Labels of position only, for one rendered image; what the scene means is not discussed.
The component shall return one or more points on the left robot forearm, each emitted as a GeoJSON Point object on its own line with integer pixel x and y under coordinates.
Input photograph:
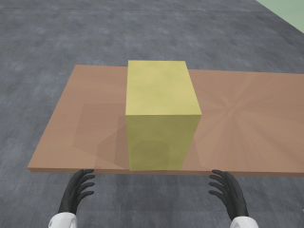
{"type": "Point", "coordinates": [63, 220]}

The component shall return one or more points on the robot left hand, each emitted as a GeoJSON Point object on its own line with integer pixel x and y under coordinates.
{"type": "Point", "coordinates": [72, 196]}

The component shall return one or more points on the table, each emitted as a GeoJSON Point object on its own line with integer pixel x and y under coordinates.
{"type": "Point", "coordinates": [251, 125]}

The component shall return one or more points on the right robot forearm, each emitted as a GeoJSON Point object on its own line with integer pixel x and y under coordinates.
{"type": "Point", "coordinates": [243, 222]}

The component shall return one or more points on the robot right hand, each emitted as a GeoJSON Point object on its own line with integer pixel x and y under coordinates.
{"type": "Point", "coordinates": [232, 196]}

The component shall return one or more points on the carton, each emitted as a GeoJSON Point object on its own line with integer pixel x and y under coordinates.
{"type": "Point", "coordinates": [162, 114]}

